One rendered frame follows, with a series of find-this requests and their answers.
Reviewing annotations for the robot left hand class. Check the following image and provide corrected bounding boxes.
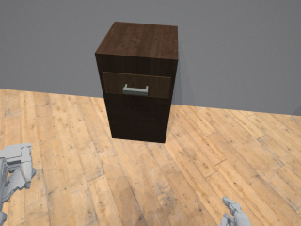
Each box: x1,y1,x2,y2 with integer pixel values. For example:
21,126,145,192
0,142,37,212

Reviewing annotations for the robot right hand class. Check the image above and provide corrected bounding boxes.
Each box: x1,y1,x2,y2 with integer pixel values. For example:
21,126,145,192
218,196,252,226

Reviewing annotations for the handle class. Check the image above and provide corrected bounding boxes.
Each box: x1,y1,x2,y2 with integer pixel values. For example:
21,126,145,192
122,84,149,96

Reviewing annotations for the cabinet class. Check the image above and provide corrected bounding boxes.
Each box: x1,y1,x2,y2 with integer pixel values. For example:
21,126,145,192
95,22,179,144

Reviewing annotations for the drawer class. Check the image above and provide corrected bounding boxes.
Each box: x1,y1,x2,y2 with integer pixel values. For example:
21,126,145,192
103,72,171,98

